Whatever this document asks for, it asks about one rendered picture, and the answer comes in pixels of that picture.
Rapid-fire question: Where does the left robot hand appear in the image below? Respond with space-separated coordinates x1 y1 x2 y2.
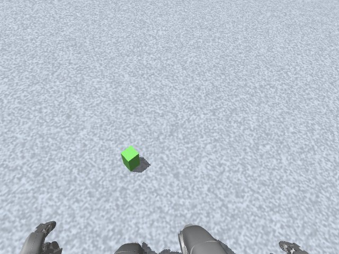
20 221 63 254

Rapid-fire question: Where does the carton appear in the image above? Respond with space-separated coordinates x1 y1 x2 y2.
121 146 140 171

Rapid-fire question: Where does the right robot hand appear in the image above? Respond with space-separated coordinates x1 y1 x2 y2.
279 241 309 254

